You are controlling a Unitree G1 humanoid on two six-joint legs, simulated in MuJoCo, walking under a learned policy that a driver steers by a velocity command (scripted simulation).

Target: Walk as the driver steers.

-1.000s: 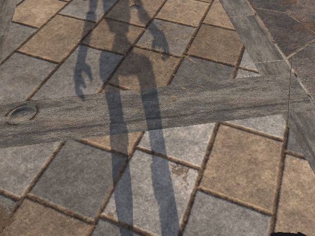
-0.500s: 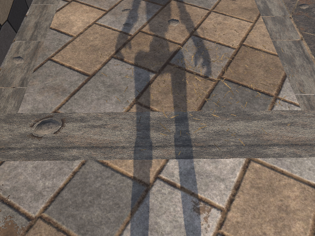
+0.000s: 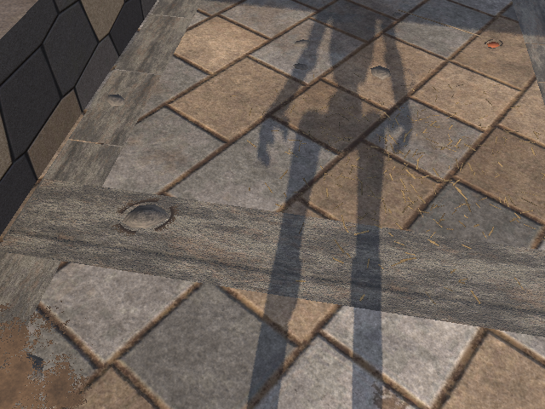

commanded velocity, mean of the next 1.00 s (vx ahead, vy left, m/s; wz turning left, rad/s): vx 0.00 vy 0.00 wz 0.02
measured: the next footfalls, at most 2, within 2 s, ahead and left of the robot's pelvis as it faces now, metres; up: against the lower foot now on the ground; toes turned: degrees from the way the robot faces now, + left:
left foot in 1.80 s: +0.13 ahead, +0.10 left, +0.00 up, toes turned -1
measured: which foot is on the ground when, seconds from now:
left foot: down 0.00-1.00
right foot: down 0.00-1.00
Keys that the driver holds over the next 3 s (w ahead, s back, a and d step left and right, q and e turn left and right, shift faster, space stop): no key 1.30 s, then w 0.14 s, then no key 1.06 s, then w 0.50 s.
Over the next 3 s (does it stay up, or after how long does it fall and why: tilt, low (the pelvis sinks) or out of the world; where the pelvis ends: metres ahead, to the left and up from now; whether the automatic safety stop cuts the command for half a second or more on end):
stays up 0.19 0.04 0.01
